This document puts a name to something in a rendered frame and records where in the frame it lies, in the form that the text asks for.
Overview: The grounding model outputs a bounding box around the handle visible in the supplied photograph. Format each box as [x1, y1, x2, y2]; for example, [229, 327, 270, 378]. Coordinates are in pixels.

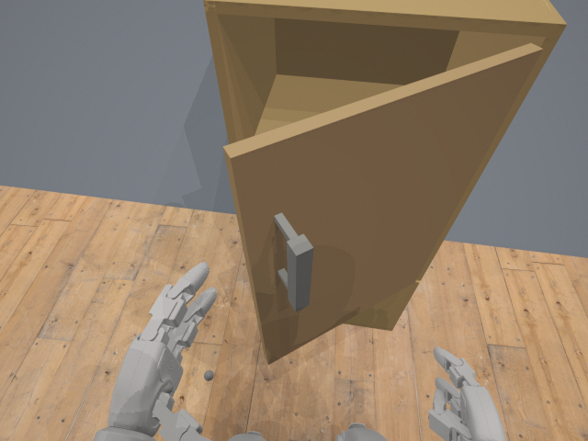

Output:
[274, 212, 313, 312]

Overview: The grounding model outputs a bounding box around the right robot shin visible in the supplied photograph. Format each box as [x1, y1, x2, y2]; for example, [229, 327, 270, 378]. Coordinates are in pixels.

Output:
[347, 423, 366, 430]

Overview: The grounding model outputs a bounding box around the cupboard door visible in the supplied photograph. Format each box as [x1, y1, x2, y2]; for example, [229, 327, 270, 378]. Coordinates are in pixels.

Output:
[223, 43, 543, 365]

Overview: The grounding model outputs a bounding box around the left robot hand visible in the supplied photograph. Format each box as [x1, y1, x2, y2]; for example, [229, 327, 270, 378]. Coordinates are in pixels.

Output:
[107, 262, 217, 441]

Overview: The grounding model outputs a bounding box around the right robot hand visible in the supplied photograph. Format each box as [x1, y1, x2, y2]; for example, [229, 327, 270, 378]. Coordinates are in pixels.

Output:
[428, 347, 507, 441]

